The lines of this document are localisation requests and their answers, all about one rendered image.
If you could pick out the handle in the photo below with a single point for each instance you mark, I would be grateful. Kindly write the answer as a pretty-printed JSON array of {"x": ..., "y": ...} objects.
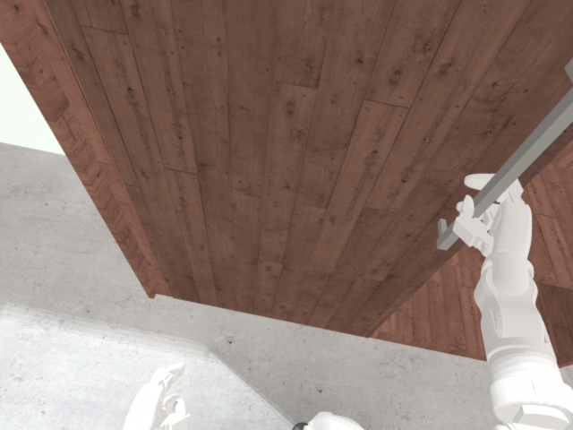
[{"x": 534, "y": 145}]

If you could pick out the robot right hand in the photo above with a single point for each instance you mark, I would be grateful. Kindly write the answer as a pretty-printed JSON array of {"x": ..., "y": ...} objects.
[{"x": 509, "y": 223}]

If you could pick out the right robot forearm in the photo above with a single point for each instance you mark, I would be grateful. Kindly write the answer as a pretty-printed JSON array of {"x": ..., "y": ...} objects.
[{"x": 527, "y": 387}]

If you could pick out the wardrobe door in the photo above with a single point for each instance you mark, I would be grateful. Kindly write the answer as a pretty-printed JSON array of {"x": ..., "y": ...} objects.
[
  {"x": 50, "y": 40},
  {"x": 292, "y": 158}
]

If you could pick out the right robot shin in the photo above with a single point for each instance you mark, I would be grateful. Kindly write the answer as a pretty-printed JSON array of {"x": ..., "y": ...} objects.
[{"x": 322, "y": 413}]

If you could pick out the robot left hand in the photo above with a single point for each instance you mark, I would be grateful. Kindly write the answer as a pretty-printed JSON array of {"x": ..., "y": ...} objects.
[{"x": 151, "y": 410}]

